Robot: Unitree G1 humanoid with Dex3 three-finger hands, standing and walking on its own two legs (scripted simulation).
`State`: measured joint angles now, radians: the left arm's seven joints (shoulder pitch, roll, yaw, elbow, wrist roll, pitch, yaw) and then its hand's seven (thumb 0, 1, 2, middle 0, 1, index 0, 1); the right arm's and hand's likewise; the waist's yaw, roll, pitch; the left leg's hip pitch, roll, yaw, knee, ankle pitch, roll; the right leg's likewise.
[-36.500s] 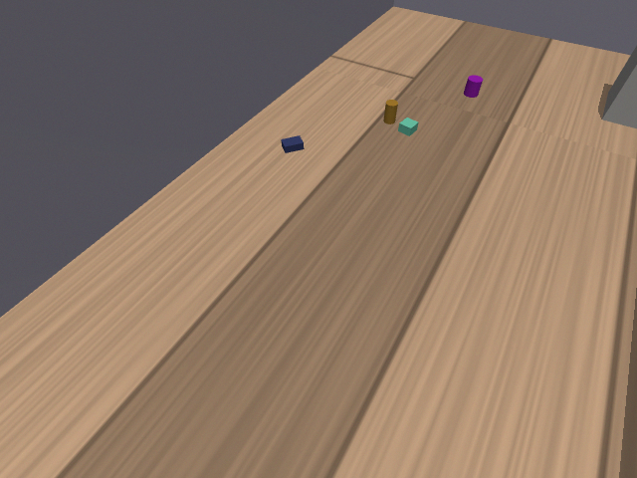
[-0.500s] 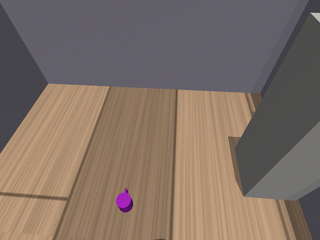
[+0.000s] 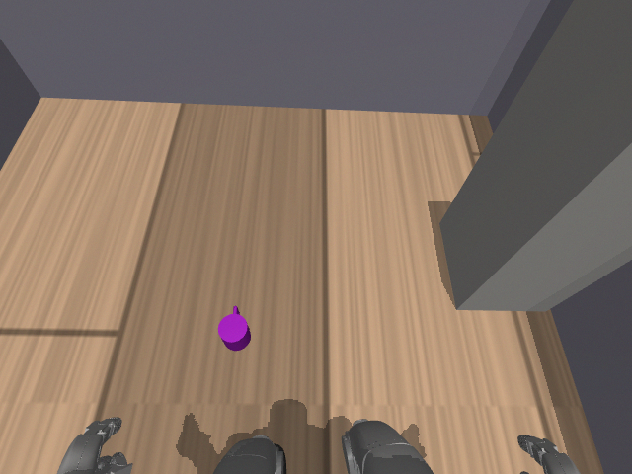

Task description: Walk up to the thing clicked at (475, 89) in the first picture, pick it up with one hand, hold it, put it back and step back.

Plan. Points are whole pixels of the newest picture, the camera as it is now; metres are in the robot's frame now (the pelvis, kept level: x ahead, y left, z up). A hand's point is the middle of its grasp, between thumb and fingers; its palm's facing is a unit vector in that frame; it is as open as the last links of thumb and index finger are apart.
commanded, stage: step back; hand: left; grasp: from above
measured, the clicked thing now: (235, 327) +0.49 +0.23 -0.71
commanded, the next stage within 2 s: none
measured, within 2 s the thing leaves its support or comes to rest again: neither
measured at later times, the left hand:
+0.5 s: hand out of the picture +0.00 +0.25 -0.15, palm faces +0.04 -0.92 -0.39, open 7.4 cm
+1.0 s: hand out of the picture -0.22 +0.21 -0.14, palm faces -0.02 -0.91 -0.41, open 7.4 cm
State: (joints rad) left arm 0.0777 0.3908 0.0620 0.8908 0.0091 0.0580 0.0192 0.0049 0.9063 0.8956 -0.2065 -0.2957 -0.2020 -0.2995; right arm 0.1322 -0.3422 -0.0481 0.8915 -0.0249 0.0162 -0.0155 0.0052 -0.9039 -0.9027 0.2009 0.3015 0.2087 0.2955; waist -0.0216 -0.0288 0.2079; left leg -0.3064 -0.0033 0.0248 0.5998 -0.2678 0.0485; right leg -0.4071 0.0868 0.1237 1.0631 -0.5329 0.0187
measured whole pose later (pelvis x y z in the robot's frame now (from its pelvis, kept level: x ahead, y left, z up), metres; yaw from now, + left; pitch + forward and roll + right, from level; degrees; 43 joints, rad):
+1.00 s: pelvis -0.28 -0.06 -0.01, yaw -2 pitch -2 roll +1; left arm 0.23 0.35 0.06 0.86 0.03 0.04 -0.01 0.01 0.90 0.90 -0.21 -0.30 -0.20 -0.30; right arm 0.12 -0.41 -0.06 0.85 0.00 0.06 -0.02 0.01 -0.91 -0.90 0.20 0.30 0.21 0.30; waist 0.03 0.03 0.15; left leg -0.53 -0.09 -0.15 1.07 -0.46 -0.01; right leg -0.28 0.00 0.04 0.67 -0.35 -0.02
